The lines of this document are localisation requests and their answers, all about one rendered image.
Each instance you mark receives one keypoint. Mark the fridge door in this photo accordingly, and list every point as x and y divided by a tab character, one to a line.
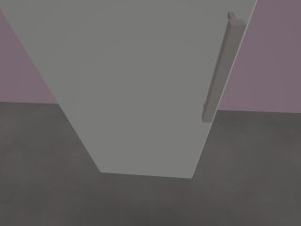
131	76

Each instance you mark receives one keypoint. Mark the handle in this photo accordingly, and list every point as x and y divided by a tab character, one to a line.
233	35

